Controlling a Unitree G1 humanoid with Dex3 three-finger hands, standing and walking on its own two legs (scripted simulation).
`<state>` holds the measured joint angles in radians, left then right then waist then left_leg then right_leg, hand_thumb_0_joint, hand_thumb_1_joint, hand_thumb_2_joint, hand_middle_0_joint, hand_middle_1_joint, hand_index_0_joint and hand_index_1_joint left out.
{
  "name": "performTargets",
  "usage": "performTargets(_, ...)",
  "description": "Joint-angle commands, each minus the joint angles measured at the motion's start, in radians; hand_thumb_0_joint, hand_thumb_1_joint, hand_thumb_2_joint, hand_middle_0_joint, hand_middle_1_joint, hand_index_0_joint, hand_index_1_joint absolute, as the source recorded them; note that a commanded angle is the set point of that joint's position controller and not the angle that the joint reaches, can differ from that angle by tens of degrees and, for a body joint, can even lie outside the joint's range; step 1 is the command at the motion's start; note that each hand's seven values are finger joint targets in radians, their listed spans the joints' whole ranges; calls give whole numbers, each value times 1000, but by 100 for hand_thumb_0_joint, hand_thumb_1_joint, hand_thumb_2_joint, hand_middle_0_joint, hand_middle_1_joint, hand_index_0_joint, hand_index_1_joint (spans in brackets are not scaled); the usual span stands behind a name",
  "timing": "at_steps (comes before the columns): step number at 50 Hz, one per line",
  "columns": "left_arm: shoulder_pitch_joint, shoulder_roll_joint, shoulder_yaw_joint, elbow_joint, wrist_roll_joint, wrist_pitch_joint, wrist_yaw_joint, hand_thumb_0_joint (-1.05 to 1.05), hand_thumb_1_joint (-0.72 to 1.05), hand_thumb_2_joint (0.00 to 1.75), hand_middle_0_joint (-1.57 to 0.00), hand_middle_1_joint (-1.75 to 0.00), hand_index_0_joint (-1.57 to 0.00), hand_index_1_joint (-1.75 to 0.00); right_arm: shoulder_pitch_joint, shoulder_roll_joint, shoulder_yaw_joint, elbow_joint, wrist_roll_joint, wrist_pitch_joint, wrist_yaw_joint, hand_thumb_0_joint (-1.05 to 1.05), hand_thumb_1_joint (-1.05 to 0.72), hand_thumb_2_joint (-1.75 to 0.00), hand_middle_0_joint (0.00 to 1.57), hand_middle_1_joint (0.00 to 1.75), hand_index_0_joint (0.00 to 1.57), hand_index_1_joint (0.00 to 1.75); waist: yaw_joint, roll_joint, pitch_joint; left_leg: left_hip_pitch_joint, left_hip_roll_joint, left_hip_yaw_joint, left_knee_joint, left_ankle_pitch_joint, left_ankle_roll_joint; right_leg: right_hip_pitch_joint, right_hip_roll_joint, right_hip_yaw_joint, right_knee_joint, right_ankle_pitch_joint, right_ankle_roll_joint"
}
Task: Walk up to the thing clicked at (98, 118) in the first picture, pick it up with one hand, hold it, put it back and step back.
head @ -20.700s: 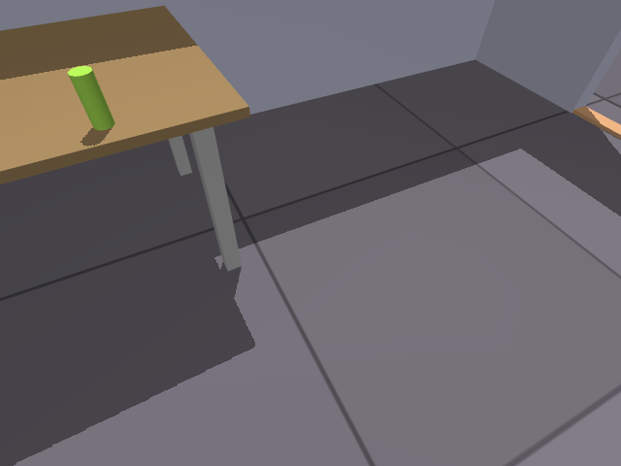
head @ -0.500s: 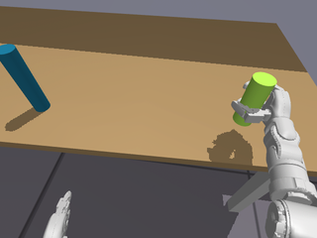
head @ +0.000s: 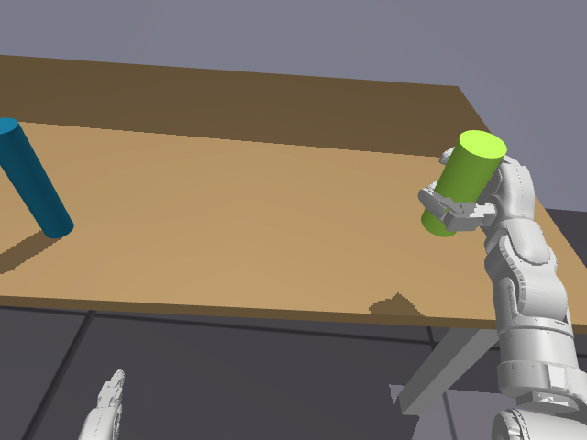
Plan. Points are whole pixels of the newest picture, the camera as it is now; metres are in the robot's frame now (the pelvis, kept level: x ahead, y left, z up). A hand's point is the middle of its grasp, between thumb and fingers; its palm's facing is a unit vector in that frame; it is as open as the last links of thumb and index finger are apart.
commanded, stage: lift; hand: right
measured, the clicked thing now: (458, 187) +0.39 -0.18 +0.20
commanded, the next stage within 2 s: hold in 0.72 s
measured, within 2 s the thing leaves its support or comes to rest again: neither
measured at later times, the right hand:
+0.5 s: hand (473, 185) +0.35 -0.17 +0.24, palm faces +0.12 +0.99 -0.02, open 8.0 cm
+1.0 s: hand (492, 178) +0.34 -0.18 +0.26, palm faces +0.11 +0.99 -0.03, open 8.0 cm
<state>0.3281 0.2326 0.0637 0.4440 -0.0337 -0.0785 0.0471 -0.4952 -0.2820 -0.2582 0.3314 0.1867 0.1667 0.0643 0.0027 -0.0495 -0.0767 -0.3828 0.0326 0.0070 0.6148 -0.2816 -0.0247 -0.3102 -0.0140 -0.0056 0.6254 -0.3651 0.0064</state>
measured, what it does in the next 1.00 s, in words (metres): stands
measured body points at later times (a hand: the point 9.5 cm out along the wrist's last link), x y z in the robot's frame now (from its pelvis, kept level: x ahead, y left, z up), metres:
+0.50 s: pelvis -0.01 +0.01 +0.01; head -0.03 +0.04 +0.45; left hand +0.16 +0.27 -0.07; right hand +0.34 -0.23 +0.24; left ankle +0.02 +0.14 -0.73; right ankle -0.03 -0.12 -0.73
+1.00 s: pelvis -0.01 +0.00 +0.01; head -0.04 +0.04 +0.45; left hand +0.17 +0.26 -0.07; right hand +0.32 -0.23 +0.26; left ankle +0.02 +0.14 -0.73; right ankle -0.03 -0.12 -0.73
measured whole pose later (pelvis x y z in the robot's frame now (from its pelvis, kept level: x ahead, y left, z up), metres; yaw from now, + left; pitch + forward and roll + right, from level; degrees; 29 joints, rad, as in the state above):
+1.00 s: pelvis -0.01 +0.00 +0.01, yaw -1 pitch -1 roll +0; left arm 0.25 0.24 0.09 0.62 -0.04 -0.18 0.03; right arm -0.43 -0.30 -0.32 -0.08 0.24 0.62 0.09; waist -0.01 -0.09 -0.07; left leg -0.27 0.04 0.03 0.54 -0.25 -0.02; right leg -0.21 -0.01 0.02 0.55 -0.32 0.01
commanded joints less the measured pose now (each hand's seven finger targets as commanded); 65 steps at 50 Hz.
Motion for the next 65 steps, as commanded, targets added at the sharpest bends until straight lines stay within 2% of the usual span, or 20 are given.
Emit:
performTargets(1,-78,145,79,-134,-4,-61,7,0,-54,5,-4,-5,-4,-5,-426,-200,-51,-314,12,11,5,0,-39,-128,134,142,136,142,6,14,-240,136,-24,48,-75,263,19,98,4,-7,-106,315,-9)
performTargets(2,-69,115,51,-110,-6,-63,2,0,-54,5,-4,-5,-4,-4,-427,-196,-50,-325,18,23,13,0,-38,-128,134,142,136,142,9,14,-210,128,-25,51,-81,242,18,95,3,-6,-106,294,-12)
performTargets(5,-95,149,91,-104,-11,-73,4,0,-54,5,-3,-4,-4,-4,-399,-205,-74,-361,30,60,18,0,-41,-128,135,142,137,142,9,54,-231,143,-28,58,-88,255,16,120,1,1,-114,312,-14)
performTargets(6,-105,126,62,-110,-8,-75,-1,0,-55,5,-4,-4,-3,-5,-410,-218,-79,-392,28,69,18,0,-41,-129,136,144,138,144,-7,35,-240,163,-25,57,-92,253,17,113,4,1,-115,311,-13)
performTargets(8,-128,141,79,-120,-10,-82,2,0,-55,5,-4,-4,-3,-5,-405,-212,-79,-415,30,90,12,0,-41,-129,136,143,138,143,-5,55,-251,169,-27,59,-93,252,17,132,3,2,-119,312,-12)
performTargets(10,-124,116,53,-103,-9,-84,-1,0,-55,5,-3,-4,-3,-4,-383,-199,-77,-427,32,116,10,0,-42,-128,135,142,137,142,-6,52,-222,165,-26,57,-109,219,17,120,8,-1,-131,269,-16)
performTargets(13,-144,119,60,-89,-8,-92,-5,0,-55,5,-4,-4,-3,-5,-382,-206,-78,-453,29,147,8,0,-41,-130,136,144,138,144,-8,44,-208,164,-21,56,-120,197,16,117,13,-2,-135,242,-17)
performTargets(14,-146,153,93,-105,-9,-95,-1,0,-55,5,-4,-4,-3,-4,-371,-213,-92,-461,33,159,6,0,-41,-129,135,143,137,143,-1,65,-220,174,-24,59,-122,208,14,126,12,0,-138,251,-20)
performTargets(26,-167,115,56,-52,-10,-120,-9,0,-56,6,-4,-4,-3,-5,-355,-217,-105,-541,44,265,7,0,-42,-128,134,142,136,142,-8,59,-170,166,-15,56,-153,160,7,121,26,0,-154,198,-27)
performTargets(27,-184,148,90,-57,-12,-127,-5,0,-56,6,-4,-4,-3,-5,-358,-219,-104,-546,44,272,8,0,-41,-128,134,142,136,142,-1,64,-167,160,-19,59,-154,148,9,126,23,2,-162,187,-27)
performTargets(29,-167,109,47,-43,-11,-128,-12,0,-55,5,-4,-4,-3,-5,-366,-214,-97,-558,42,282,10,0,-40,-128,133,141,135,141,-7,44,-180,169,-15,56,-151,172,10,127,27,2,-157,211,-26)
performTargets(31,-180,148,89,-49,-13,-136,-6,0,-55,5,-4,-4,-3,-5,-361,-228,-111,-570,48,291,10,0,-39,-128,133,141,135,141,-5,45,-187,174,-18,59,-149,167,12,136,24,6,-159,211,-24)
performTargets(38,-185,138,80,-26,-11,-150,-4,0,-55,5,-4,-4,-4,-5,-354,-237,-131,-608,56,323,8,0,-40,-128,133,141,135,141,-16,52,-205,192,-18,64,-152,189,12,142,23,10,-156,240,-22)
performTargets(41,-170,92,33,-11,-12,-149,-13,0,-55,6,-4,-5,-4,-5,-350,-217,-111,-611,53,342,10,0,-40,-129,133,142,136,142,-15,28,-189,190,-22,65,-144,221,16,140,20,10,-154,279,-18)
performTargets(46,-206,161,94,-7,-11,-157,-6,0,-55,5,-4,-5,-4,-5,-353,-235,-128,-621,60,367,21,0,-39,-128,132,140,134,140,-7,59,-180,184,-19,65,-157,187,10,138,24,10,-159,239,-23)
performTargets(54,-179,133,67,-1,-17,-165,-10,0,-55,5,-4,-5,-4,-5,-329,-226,-122,-652,67,403,33,0,-39,-126,131,139,133,139,-7,46,-198,183,-27,75,-142,234,16,166,17,19,-153,306,-17)
performTargets(55,-187,109,36,5,-18,-166,-16,0,-55,5,-4,-5,-4,-5,-315,-223,-129,-658,72,406,36,0,-37,-126,130,138,133,138,-23,43,-184,193,-28,78,-142,227,17,153,15,21,-156,311,-14)
performTargets(59,-218,164,87,8,-15,-169,-11,0,-56,6,-4,-4,-4,-5,-331,-239,-134,-686,71,429,38,0,-39,-127,132,140,134,140,-18,26,-195,189,-25,74,-146,229,18,162,19,21,-160,308,-13)
performTargets(62,-202,120,49,50,-18,-169,-22,0,-55,5,-4,-4,-4,-5,-310,-219,-123,-688,74,443,42,0,-38,-127,131,139,133,139,-28,8,-158,191,-27,77,-146,226,22,143,16,24,-162,318,-9)
performTargets(65,-213,152,73,13,-16,-174,-21,0,-55,5,-4,-4,-4,-5,-306,-236,-143,-707,77,453,43,0,-39,-128,132,140,134,140,-17,43,-189,193,-28,76,-147,229,19,157,16,22,-157,313,-13)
